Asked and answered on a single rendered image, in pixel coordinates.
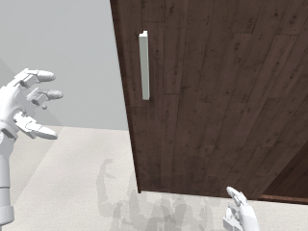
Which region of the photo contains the robot right hand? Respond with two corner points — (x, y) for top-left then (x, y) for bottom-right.
(222, 187), (261, 231)

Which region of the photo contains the robot left forearm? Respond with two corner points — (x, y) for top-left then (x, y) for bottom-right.
(0, 121), (18, 231)

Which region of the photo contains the wardrobe door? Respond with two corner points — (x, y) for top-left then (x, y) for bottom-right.
(262, 141), (308, 199)
(117, 0), (308, 200)

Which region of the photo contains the handle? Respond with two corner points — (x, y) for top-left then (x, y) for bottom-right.
(139, 31), (150, 100)

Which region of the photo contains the robot left hand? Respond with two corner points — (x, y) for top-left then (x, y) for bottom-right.
(0, 68), (64, 140)

